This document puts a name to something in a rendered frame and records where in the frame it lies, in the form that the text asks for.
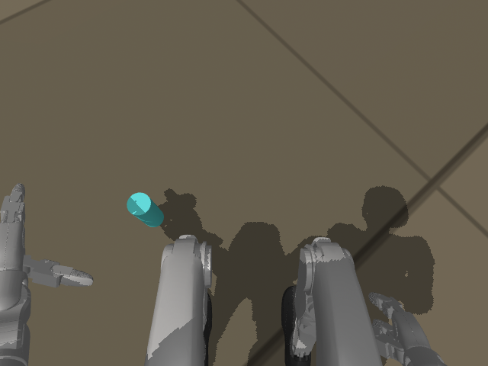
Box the left robot hand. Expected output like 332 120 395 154
0 183 94 287

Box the right robot arm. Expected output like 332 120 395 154
403 346 447 366

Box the left robot arm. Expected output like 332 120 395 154
0 270 31 366

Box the can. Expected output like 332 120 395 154
127 193 164 227

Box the right robot hand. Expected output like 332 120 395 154
368 292 431 366

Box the right robot foot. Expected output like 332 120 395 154
281 286 311 366

